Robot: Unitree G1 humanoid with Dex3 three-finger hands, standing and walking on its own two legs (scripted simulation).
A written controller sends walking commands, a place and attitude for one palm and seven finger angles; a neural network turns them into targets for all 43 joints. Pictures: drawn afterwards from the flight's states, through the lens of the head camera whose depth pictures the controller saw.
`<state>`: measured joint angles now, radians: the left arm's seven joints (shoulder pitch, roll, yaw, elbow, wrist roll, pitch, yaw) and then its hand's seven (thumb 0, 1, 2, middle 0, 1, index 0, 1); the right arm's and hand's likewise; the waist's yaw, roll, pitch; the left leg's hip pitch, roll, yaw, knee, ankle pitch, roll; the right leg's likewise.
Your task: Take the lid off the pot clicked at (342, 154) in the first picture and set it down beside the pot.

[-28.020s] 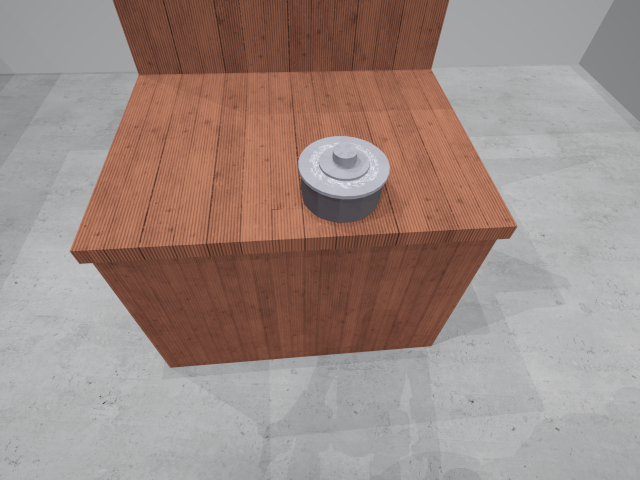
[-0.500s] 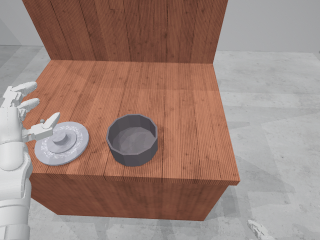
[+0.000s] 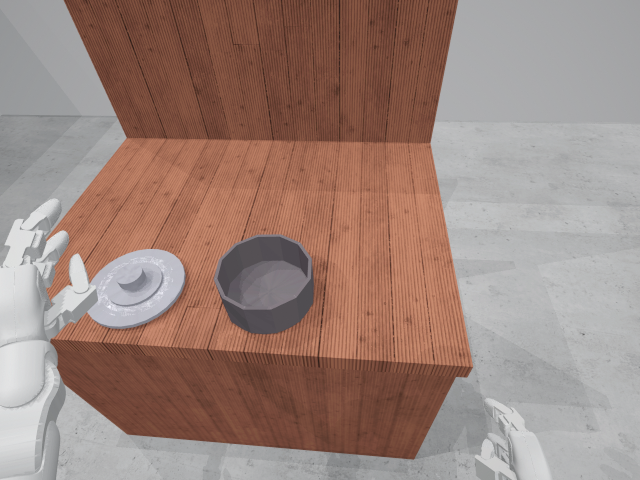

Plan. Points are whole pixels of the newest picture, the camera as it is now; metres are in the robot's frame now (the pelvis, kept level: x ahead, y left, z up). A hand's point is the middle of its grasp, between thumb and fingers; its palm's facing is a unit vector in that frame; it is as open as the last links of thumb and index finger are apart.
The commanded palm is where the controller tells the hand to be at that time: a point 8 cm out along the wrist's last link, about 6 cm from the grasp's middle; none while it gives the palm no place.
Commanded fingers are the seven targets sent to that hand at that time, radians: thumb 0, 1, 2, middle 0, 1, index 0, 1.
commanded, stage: draw the hand back to the body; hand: left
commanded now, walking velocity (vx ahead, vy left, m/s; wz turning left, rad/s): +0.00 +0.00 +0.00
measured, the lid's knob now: (130, 276) +0.44 +0.41 -0.08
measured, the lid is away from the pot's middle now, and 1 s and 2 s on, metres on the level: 0.25 0.25 0.25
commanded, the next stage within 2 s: step back with the hand held close in 0.74 s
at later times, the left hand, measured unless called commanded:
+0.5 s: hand (68, 353) +0.19 +0.26 +0.15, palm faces +0.40 -0.84 -0.37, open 7.4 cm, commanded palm +0.13 +0.30 +0.17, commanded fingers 0.00 0.90 0.90 -0.20 -0.30 -0.20 -0.30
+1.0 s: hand (27, 354) +0.18 +0.28 +0.17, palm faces +0.40 -0.81 -0.42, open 7.4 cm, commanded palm +0.12 +0.30 +0.17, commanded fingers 0.00 0.90 0.90 -0.20 -0.30 -0.20 -0.30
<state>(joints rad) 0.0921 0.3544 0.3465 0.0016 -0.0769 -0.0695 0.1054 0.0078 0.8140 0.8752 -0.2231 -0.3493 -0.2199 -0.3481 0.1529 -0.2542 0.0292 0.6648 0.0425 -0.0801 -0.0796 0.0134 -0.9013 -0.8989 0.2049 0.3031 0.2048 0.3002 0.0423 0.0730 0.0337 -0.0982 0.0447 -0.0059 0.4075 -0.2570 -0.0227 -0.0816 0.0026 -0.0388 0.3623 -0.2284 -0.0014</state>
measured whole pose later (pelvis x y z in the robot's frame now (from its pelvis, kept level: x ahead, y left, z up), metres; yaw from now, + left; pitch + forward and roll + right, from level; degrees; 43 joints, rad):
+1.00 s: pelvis -0.02 +0.03 +0.00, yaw -1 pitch -2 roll -2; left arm 0.50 0.37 0.39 -0.50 -0.07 -0.16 0.09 0.01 0.89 0.90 -0.21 -0.30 -0.21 -0.30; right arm 0.15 -0.22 0.04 0.60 0.01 -0.09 -0.06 0.01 -0.90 -0.90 0.21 0.30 0.21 0.30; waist 0.05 0.04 0.03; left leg -0.19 0.03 0.02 0.49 -0.27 0.01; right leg -0.16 -0.02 -0.01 0.39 -0.20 0.04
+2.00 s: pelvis -0.12 +0.04 -0.03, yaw +2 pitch +0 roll -2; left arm 0.59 0.39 0.38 -0.66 -0.03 -0.29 0.14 0.01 0.88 0.90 -0.22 -0.30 -0.21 -0.30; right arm 0.23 -0.21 0.00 0.57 0.01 -0.14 -0.06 0.01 -0.90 -0.90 0.21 0.30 0.21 0.30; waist -0.01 -0.04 0.05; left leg -0.51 0.03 0.02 0.72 -0.27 0.03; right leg -0.45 -0.05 -0.06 0.61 -0.17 0.04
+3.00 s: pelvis -0.31 +0.06 -0.03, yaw -4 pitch -2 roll -3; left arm 0.63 0.48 0.44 -0.70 -0.04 -0.26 0.11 0.01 0.88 0.90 -0.22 -0.30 -0.21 -0.30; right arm 0.25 -0.17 0.00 0.55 0.02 -0.15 0.02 0.01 -0.90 -0.90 0.20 0.30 0.20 0.30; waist -0.05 -0.07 0.01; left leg -0.43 0.02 0.03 0.72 -0.25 0.06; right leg -0.42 0.04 0.01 0.97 -0.41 0.02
